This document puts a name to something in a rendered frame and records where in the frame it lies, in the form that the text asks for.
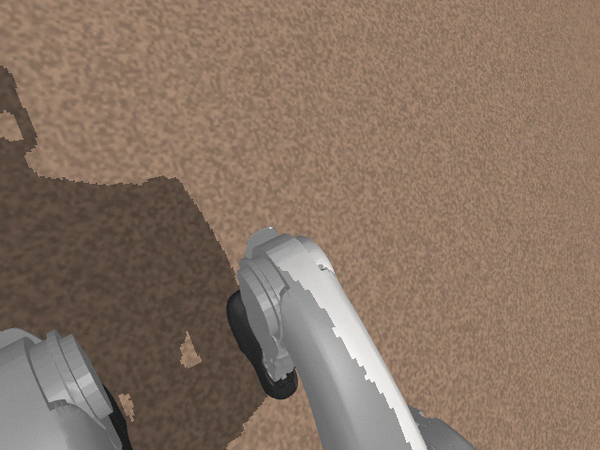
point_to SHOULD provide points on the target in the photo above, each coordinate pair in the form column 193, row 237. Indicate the left robot foot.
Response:
column 119, row 422

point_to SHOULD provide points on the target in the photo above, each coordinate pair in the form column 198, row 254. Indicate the right robot hand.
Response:
column 437, row 434

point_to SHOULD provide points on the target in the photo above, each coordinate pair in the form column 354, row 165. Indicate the right robot foot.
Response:
column 250, row 347

